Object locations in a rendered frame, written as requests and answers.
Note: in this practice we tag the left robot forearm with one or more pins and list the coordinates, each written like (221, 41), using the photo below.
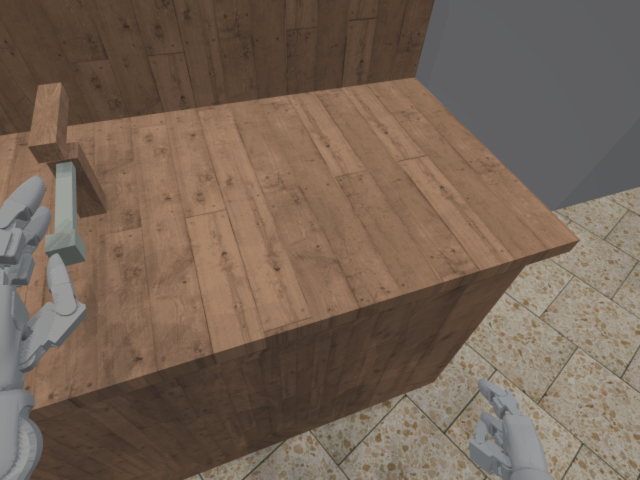
(21, 441)

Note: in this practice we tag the counter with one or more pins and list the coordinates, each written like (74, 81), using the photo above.
(282, 225)

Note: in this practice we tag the robot left hand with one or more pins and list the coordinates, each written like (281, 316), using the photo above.
(22, 227)

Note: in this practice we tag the robot right hand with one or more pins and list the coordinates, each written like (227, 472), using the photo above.
(517, 445)

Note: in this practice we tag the tap lever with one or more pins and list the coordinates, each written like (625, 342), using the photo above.
(66, 241)

